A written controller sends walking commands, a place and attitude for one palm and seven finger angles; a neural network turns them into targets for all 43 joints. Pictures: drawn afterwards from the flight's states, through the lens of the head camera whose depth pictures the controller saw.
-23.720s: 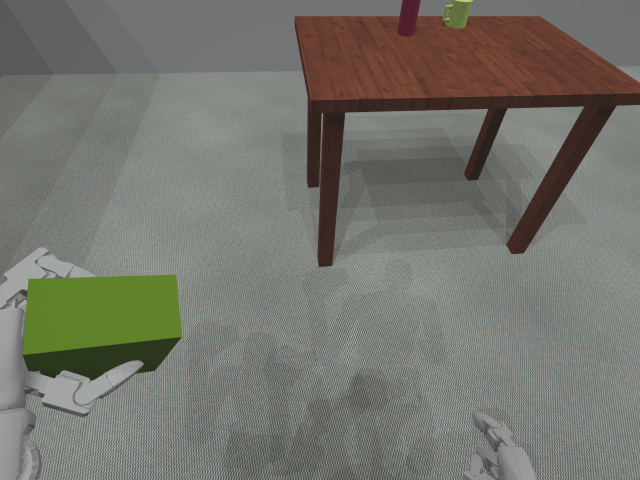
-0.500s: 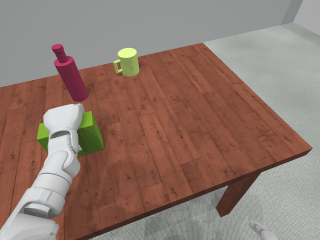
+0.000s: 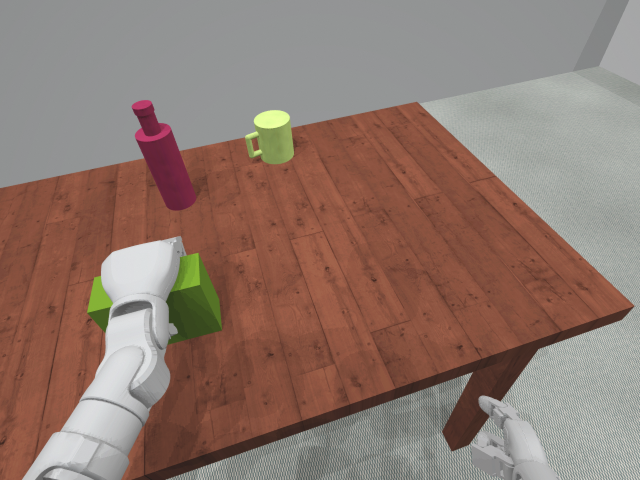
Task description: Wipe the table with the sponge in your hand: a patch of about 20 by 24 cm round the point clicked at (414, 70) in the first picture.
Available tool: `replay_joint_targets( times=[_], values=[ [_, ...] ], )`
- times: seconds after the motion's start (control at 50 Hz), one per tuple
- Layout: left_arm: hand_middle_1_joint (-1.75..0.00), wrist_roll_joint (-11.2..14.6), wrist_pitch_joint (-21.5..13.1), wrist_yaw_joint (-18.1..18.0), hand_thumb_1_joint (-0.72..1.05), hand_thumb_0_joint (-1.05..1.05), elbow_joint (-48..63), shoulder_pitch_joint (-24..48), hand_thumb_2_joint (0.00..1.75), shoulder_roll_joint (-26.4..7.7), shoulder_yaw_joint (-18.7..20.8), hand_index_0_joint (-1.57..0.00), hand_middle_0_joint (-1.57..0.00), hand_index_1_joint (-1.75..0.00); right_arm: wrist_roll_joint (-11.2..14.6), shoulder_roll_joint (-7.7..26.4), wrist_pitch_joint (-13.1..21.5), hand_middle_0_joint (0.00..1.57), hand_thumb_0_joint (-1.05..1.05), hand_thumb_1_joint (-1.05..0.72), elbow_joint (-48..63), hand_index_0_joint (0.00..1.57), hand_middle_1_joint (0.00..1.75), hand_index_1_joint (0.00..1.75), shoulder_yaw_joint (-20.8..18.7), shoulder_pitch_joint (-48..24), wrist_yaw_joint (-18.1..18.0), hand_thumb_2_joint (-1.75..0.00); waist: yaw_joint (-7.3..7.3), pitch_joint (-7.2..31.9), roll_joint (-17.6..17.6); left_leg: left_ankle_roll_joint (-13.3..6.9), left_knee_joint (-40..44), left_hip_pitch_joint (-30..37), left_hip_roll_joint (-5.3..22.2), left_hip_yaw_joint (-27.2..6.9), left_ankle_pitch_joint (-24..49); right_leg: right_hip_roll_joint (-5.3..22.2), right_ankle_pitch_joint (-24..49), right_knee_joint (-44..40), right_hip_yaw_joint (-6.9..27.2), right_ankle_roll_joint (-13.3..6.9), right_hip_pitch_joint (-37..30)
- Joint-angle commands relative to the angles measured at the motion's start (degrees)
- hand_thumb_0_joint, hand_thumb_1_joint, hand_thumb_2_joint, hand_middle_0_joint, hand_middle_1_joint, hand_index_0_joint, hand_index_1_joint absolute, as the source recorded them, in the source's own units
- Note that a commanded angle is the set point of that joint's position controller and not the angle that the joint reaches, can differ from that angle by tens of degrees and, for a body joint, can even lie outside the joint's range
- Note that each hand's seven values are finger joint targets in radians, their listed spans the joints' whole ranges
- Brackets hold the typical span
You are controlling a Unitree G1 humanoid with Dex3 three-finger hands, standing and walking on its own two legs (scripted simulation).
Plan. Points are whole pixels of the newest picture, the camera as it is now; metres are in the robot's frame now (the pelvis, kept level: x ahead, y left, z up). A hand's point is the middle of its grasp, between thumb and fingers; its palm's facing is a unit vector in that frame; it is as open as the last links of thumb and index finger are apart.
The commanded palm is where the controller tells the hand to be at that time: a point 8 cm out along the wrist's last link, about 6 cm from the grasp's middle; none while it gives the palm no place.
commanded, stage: wipe back along the middle lane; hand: left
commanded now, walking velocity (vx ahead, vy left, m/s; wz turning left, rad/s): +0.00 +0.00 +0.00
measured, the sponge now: (165, 312) +0.32 +0.26 +0.02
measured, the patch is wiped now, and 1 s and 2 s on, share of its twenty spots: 0.80 0.85 0.90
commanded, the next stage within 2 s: slide across to the third lane in 0.76 s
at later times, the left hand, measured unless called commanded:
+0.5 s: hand (163, 325) +0.28 +0.23 +0.07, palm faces +0.04 -0.04 -1.00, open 10.1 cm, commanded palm +0.23 +0.21 +0.10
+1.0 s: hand (173, 352) +0.24 +0.21 +0.06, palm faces +0.04 -0.06 -1.00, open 10.1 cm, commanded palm +0.21 +0.18 +0.11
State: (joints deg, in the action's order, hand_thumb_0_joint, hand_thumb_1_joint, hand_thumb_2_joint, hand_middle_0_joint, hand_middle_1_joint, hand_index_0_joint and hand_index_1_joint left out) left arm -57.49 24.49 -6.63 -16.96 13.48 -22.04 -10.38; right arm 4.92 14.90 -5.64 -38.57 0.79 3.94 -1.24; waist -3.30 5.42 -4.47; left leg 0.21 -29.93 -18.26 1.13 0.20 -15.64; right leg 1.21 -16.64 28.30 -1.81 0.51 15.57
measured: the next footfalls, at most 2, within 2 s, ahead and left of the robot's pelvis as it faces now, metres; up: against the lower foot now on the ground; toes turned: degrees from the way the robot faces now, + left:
none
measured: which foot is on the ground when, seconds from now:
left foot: down 0.00-1.00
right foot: down 0.00-1.00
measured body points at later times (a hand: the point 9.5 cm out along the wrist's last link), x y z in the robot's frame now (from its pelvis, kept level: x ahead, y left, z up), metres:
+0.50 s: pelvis -0.01 +0.00 +0.00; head -0.02 -0.04 +0.45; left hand +0.27 +0.23 +0.12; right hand +0.21 -0.22 -0.10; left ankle -0.01 +0.12 -0.74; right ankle -0.03 -0.13 -0.74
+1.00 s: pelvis -0.02 -0.02 +0.00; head -0.04 -0.06 +0.44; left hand +0.24 +0.21 +0.12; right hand +0.21 -0.23 -0.10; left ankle -0.01 +0.12 -0.74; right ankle -0.03 -0.13 -0.74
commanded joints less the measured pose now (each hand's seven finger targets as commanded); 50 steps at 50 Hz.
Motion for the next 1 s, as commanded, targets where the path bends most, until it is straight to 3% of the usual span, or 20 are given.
replay_joint_targets(
  times=[0.0,0.12,0.16,0.18,0.26,0.3,0.36,0.38,0.46,0.54,0.56,0.58,0.66,0.68,0.76,0.78,0.86,0.88,0.96,0.98],
  values=[
    [-1.60,2.53,1.41,0.68,0.10,0.00,7.47,6.34,1.30,-2.98,1.54,-1.20,-1.20,-1.60,0.17,6.67,2.72,0.20,0.00,-0.90,9.34,0.20,0.30,0.30,-2.25,-10.03,-0.11,-0.90,-0.66,8.77,6.64,-1.74,2.51,7.24,-1.88,-1.20,15.77,-2.22,17.61,-2.47,-1.04,-3.33,-1.94],
    [-1.60,2.43,3.08,0.67,0.10,0.00,10.30,3.13,1.30,-1.57,0.19,-1.20,-1.20,-1.60,0.07,6.53,2.99,0.20,0.00,-0.90,9.57,0.20,0.30,0.30,-2.11,-11.00,0.08,-0.90,-1.13,9.25,7.21,-1.79,2.44,7.79,-1.91,-1.27,16.02,-2.28,17.73,-2.10,-0.84,-3.41,-2.50],
    [-1.60,2.33,3.54,0.60,0.10,0.00,11.67,0.04,1.30,-3.82,2.33,-1.20,-1.20,-1.60,-0.03,6.85,2.90,0.20,0.00,-0.90,9.74,0.20,0.30,0.30,-2.24,-11.99,0.32,-0.90,-2.01,9.02,6.26,-1.56,2.77,7.68,-1.77,-1.72,15.93,-2.43,17.07,-1.99,-0.30,-3.73,-2.93],
    [-1.60,2.56,3.59,0.85,0.10,0.00,13.34,0.75,1.30,0.15,-1.24,-1.20,-1.20,-1.60,0.07,6.23,3.01,0.20,0.00,-0.90,10.37,0.20,0.30,0.30,-1.98,-12.07,0.55,-0.90,-1.33,9.52,5.85,-1.72,2.47,7.92,-1.90,-1.32,16.01,-2.36,17.16,-1.62,-1.02,-3.55,-2.95],
    [-1.60,2.90,3.91,0.77,0.10,0.00,15.20,-4.79,1.30,-4.26,2.98,-1.20,-1.20,-1.60,-0.11,6.80,3.04,0.20,0.00,-0.90,10.06,0.20,0.30,0.30,-2.32,-12.71,0.77,-0.90,-2.32,8.94,7.69,-1.62,2.23,7.24,-1.90,-1.38,16.20,-2.41,18.97,-1.70,0.37,-3.59,-4.19],
    [-1.60,3.00,4.21,1.21,0.10,0.00,17.35,-3.57,1.30,0.70,-1.88,-1.20,-1.20,-1.60,0.26,5.92,3.28,0.20,0.00,-0.90,10.71,0.20,0.30,0.30,-1.86,-13.29,1.11,-0.90,-1.45,7.41,8.08,-1.77,2.33,7.09,-1.79,-1.22,15.65,-2.29,17.95,-1.57,-0.61,-3.27,-2.85],
    [-1.60,2.52,4.85,1.00,0.10,0.00,18.28,-5.77,1.30,-2.48,0.58,-1.20,-1.20,-1.60,0.00,6.37,3.24,0.20,0.00,-0.90,10.50,0.20,0.30,0.30,-2.01,-14.11,1.08,-0.90,-2.34,6.77,6.79,-1.66,2.69,7.05,-1.81,-1.67,14.66,-2.54,16.40,-1.78,0.30,-3.65,-2.99],
    [-1.60,2.47,4.94,1.20,0.10,0.00,19.54,-4.54,1.30,0.88,-2.54,-1.20,-1.20,-1.60,0.13,5.84,3.31,0.20,0.00,-0.90,11.01,0.20,0.30,0.30,-1.81,-13.90,1.15,-0.90,-1.74,7.32,6.71,-1.86,2.60,7.26,-1.85,-1.29,14.27,-2.48,15.55,-1.51,-0.61,-3.44,-2.71],
    [-1.60,2.26,4.79,1.13,0.10,0.00,19.61,-6.48,1.30,-0.56,-1.50,-1.20,-1.20,-1.60,0.03,6.08,3.63,0.20,0.00,-0.90,10.66,0.20,0.30,0.30,-2.11,-14.42,1.19,-0.90,-2.27,6.71,7.41,-1.92,2.50,7.32,-1.92,-1.48,12.72,-2.71,14.14,-1.92,0.58,-3.65,-2.32],
    [-1.60,2.82,4.39,1.16,0.10,0.00,21.60,-11.04,1.30,2.36,-3.45,-1.20,-1.20,-1.60,0.13,5.46,3.94,0.20,0.00,-0.90,11.22,0.20,0.30,0.30,-2.01,-14.74,1.74,-0.90,-2.48,7.38,8.67,-1.95,1.84,7.05,-2.14,-0.92,14.30,-2.41,17.42,-1.28,0.33,-3.26,-3.43],
    [-1.60,2.96,4.44,0.92,0.10,0.00,21.85,-12.19,1.30,-0.55,-0.66,-1.20,-1.20,-1.60,-0.02,5.80,3.89,0.20,0.00,-0.90,10.90,0.20,0.30,0.30,-2.25,-15.21,1.73,-0.90,-2.81,6.86,9.08,-1.88,1.97,6.98,-2.01,-1.19,13.58,-2.61,16.65,-1.66,1.18,-3.45,-3.60],
    [-1.60,3.07,4.73,1.11,0.10,0.00,22.97,-11.47,1.30,2.09,-3.14,-1.20,-1.20,-1.60,0.12,5.41,3.91,0.20,0.00,-0.90,11.52,0.20,0.30,0.30,-1.87,-15.35,1.78,-0.90,-2.47,6.97,8.28,-2.10,1.95,6.77,-2.16,-0.65,13.09,-2.43,15.99,-1.57,0.28,-3.18,-3.50],
    [-1.60,2.17,4.99,0.90,0.10,0.00,23.04,-11.87,1.30,-0.25,-1.66,-1.20,-1.20,-1.60,-0.01,5.65,4.15,0.20,0.00,-0.90,10.88,0.20,0.30,0.30,-2.19,-15.96,1.70,-0.90,-2.75,5.23,8.94,-2.05,1.97,6.97,-2.17,-0.99,11.55,-2.66,13.68,-2.41,1.85,-3.39,-2.43],
    [-1.60,2.45,5.12,1.15,0.10,0.00,24.23,-12.53,1.30,2.45,-3.92,-1.20,-1.20,-1.60,0.12,5.17,4.32,0.20,0.00,-0.90,11.62,0.20,0.30,0.30,-1.92,-15.73,1.78,-0.90,-2.61,6.30,9.03,-2.33,1.88,6.97,-2.33,-0.52,11.81,-2.51,14.03,-2.06,0.95,-3.09,-3.13],
    [-1.60,2.29,4.79,0.92,0.10,0.00,25.25,-17.54,1.30,-0.06,-1.39,-1.20,-1.20,-1.60,-0.06,5.40,4.41,0.20,0.00,-0.90,11.27,0.20,0.30,0.30,-2.16,-16.32,2.27,-0.90,-3.30,5.68,9.11,-2.01,1.56,7.08,-2.28,-0.85,13.00,-2.67,16.18,-1.87,2.27,-3.46,-3.78],
    [-1.60,2.77,4.96,1.22,0.10,0.00,26.90,-17.93,1.30,2.88,-4.18,-1.20,-1.20,-1.60,0.12,4.82,4.44,0.20,0.00,-0.90,12.15,0.20,0.30,0.30,-1.88,-16.58,2.39,-0.90,-3.08,5.61,9.04,-2.27,1.66,6.68,-2.37,-0.42,12.39,-2.39,15.43,-1.90,1.31,-3.04,-3.87],
    [-1.60,1.48,5.23,0.85,0.10,0.00,26.36,-12.91,1.30,-0.75,-1.97,-1.20,-1.20,-1.60,-0.16,5.37,4.51,0.20,0.00,-0.90,10.77,0.20,0.30,0.30,-1.87,-17.13,1.78,-0.90,-2.69,2.86,8.30,-2.02,2.15,7.11,-2.17,-0.96,9.61,-2.72,10.30,-3.45,3.30,-3.41,-1.19],
    [-1.60,1.82,5.25,0.93,0.10,0.00,28.02,-10.42,1.30,2.76,-5.27,-1.20,-1.20,-1.60,0.07,4.70,4.85,0.20,0.00,-0.90,11.72,0.20,0.30,0.30,-1.74,-16.93,1.70,-0.90,-2.29,4.38,8.09,-2.40,2.22,7.29,-2.26,-0.57,9.19,-2.51,9.17,-3.03,1.70,-3.04,-1.39],
    [-1.60,1.38,4.60,0.60,0.10,0.00,27.04,-4.10,1.30,0.56,-4.60,-1.20,-1.20,-1.60,-0.07,4.78,5.80,0.20,0.00,-0.90,10.73,0.20,0.30,0.30,-1.80,-17.44,1.06,-0.90,-2.18,4.44,7.43,-2.45,2.67,8.79,-2.17,-1.31,7.73,-2.74,6.27,-3.90,2.61,-3.45,-0.31],
    [-1.60,1.33,4.16,0.60,0.10,0.00,28.06,-1.72,1.30,3.12,-7.04,-1.20,-1.20,-1.60,0.07,4.23,6.29,0.20,0.00,-0.90,11.10,0.20,0.30,0.30,-1.61,-17.29,1.05,-0.90,-1.91,6.40,6.43,-2.59,2.38,9.26,-2.33,-0.89,8.24,-2.57,6.80,-3.09,1.44,-3.33,-0.68]
  ],
)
